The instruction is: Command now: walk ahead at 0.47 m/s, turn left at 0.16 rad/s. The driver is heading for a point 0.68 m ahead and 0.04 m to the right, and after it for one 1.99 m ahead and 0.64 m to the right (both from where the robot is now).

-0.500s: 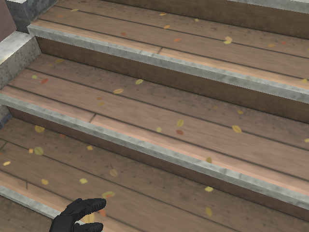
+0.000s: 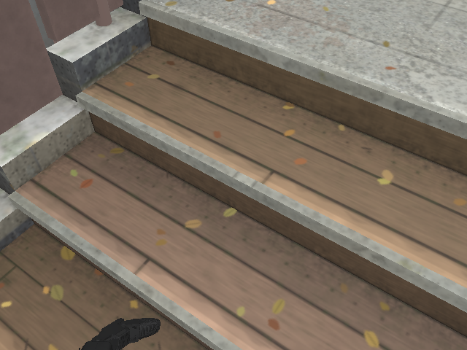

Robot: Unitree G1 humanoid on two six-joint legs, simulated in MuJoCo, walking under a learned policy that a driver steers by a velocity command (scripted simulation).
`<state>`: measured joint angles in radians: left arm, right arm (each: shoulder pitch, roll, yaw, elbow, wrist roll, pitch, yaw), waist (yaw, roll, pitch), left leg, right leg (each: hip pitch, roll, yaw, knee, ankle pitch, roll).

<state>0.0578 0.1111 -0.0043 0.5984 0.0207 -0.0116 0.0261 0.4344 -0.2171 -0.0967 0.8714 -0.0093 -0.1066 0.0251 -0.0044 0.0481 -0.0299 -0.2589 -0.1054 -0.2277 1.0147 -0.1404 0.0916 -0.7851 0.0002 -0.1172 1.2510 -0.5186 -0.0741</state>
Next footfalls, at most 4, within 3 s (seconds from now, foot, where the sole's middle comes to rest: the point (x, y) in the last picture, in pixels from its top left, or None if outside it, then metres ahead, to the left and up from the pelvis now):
0.54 left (210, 279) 0.59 0.09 -0.50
1.16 right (286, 170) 0.80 -0.10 -0.34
1.82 left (236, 132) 0.95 0.03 -0.34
2.22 right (295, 166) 0.82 -0.12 -0.34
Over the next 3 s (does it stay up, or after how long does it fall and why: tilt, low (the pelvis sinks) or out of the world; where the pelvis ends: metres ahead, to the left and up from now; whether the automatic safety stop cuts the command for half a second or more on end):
stays up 0.86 -0.03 0.44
